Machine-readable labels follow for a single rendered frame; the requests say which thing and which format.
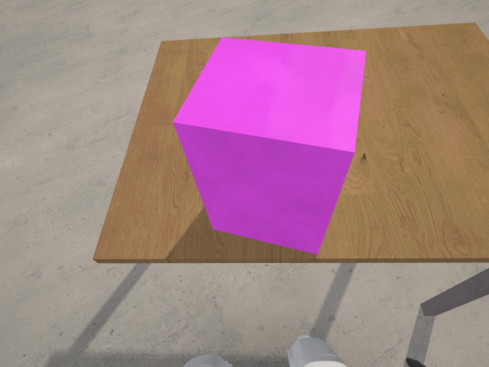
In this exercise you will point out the carton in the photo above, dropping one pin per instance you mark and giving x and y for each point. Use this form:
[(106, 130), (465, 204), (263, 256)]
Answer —
[(269, 132)]

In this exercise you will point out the table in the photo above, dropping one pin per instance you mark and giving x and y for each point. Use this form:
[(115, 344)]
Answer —
[(416, 191)]

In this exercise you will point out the right robot thigh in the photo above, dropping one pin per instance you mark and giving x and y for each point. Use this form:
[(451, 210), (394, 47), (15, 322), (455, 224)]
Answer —
[(313, 352)]

